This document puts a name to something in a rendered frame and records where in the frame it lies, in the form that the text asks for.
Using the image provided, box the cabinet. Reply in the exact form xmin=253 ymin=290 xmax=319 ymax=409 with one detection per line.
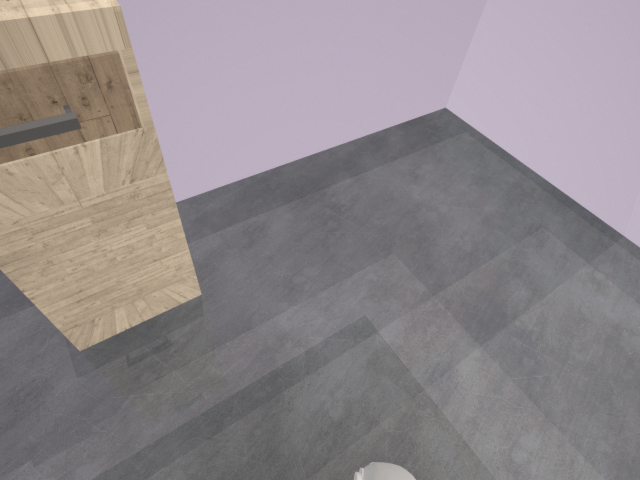
xmin=0 ymin=0 xmax=202 ymax=351

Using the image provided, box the drawer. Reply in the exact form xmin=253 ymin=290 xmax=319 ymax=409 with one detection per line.
xmin=0 ymin=51 xmax=142 ymax=164

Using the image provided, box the handle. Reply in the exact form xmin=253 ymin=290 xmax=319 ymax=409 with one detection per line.
xmin=0 ymin=105 xmax=82 ymax=148

